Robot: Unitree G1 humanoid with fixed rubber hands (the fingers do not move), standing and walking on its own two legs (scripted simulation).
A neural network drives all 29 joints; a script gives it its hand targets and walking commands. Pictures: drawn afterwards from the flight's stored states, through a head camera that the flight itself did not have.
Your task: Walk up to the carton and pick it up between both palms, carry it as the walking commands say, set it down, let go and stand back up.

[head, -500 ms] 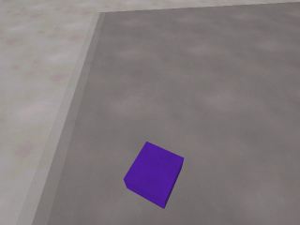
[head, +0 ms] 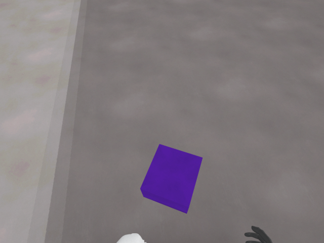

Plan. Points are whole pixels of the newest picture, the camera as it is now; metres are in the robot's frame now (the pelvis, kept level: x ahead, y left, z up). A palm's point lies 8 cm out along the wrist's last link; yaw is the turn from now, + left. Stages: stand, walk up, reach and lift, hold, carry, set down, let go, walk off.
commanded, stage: walk up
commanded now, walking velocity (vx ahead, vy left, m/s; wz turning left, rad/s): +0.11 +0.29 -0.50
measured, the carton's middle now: (172, 177) +0.51 +0.00 -0.70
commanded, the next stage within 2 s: stand in 0.80 s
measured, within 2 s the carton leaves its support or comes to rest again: neither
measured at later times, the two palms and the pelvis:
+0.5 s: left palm (77, 181) +0.28 +0.29 -0.11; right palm out of the picture -0.05 -0.11 -0.14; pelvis +0.05 +0.11 -0.01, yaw -12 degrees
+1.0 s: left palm (54, 228) +0.15 +0.33 -0.14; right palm out of the picture +0.06 -0.17 -0.12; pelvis +0.05 +0.10 +0.00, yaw -17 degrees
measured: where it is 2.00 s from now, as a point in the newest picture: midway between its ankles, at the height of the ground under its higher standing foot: outside the picture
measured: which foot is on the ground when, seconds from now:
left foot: up 0.00-0.02, down 0.04-0.66, up 0.68-0.96, down 0.98-1.00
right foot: down 0.00-0.04, up 0.06-0.64, down 0.66-1.00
